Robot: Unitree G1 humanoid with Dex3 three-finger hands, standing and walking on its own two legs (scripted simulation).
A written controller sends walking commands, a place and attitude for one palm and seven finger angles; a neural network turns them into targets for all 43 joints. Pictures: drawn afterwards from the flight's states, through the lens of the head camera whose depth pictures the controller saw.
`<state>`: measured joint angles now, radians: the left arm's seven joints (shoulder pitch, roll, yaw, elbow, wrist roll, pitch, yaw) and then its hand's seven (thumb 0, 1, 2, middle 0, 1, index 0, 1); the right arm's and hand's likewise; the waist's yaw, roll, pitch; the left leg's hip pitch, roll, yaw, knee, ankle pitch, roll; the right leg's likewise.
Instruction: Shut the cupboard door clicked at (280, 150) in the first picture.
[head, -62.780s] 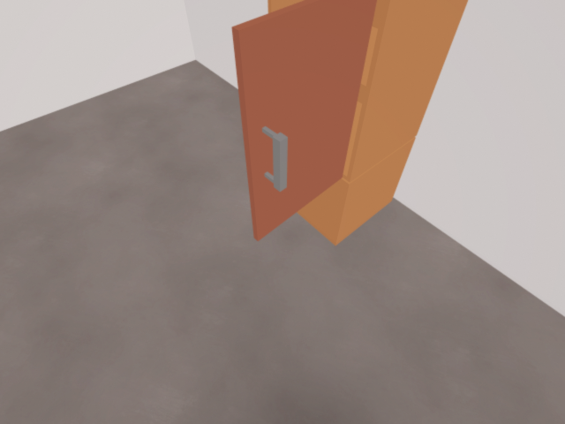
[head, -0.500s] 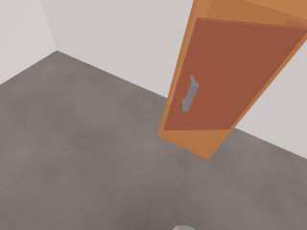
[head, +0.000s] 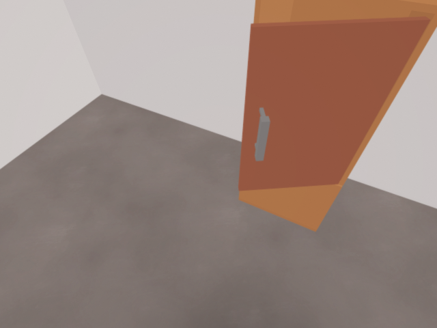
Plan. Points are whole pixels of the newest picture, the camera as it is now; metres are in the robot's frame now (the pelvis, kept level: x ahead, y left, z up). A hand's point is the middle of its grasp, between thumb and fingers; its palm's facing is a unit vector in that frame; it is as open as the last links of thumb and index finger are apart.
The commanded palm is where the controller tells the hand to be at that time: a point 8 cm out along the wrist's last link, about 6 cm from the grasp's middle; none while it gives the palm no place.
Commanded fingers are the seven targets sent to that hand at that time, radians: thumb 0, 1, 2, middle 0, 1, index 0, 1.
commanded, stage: come to a stop and stand still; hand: left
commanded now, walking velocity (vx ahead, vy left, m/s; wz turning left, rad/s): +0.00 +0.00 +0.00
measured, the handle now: (260, 134) +0.61 -0.08 -0.04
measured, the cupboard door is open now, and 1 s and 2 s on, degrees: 31 31 31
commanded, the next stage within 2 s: look again from close up in 0.38 s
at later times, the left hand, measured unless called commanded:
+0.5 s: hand out of the picture -0.02 +0.17 -0.17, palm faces +0.04 -0.98 -0.18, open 7.4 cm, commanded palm none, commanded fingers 0.00 0.90 0.90 -0.20 -0.30 -0.20 -0.30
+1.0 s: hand out of the picture -0.02 +0.16 -0.17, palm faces +0.05 -0.99 -0.16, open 7.4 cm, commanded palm none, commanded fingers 0.00 0.90 0.90 -0.20 -0.30 -0.20 -0.30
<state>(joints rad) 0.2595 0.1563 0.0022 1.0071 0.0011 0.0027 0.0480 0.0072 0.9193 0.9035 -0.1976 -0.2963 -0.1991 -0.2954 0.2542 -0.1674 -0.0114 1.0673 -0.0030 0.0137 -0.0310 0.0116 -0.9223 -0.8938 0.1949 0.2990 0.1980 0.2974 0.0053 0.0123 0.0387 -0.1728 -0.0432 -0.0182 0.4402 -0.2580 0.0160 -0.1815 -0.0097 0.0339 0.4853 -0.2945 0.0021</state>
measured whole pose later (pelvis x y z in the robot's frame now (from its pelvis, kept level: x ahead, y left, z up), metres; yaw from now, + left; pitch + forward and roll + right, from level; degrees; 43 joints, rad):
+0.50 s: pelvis -0.02 +0.01 +0.00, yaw +0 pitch -1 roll +0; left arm 0.31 0.15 -0.01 1.06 0.00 0.00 0.03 0.01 0.91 0.90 -0.20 -0.30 -0.20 -0.30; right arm 0.28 -0.15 0.01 1.10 0.00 -0.01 -0.03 0.01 -0.91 -0.89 0.19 0.30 0.20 0.30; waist 0.01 -0.01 0.04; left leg -0.18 -0.04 -0.02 0.40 -0.21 0.02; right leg -0.18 -0.01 0.03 0.43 -0.24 0.01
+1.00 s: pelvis +0.00 +0.01 +0.00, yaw +0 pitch +0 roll +0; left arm 0.32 0.12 -0.01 1.10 0.00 -0.01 0.04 0.01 0.91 0.90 -0.20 -0.30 -0.20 -0.30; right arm 0.30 -0.13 0.01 1.14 0.00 -0.02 -0.04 0.01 -0.92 -0.89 0.19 0.30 0.20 0.30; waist 0.01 -0.02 0.03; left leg -0.16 -0.05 -0.02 0.40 -0.23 0.03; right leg -0.16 -0.02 0.03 0.42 -0.26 0.01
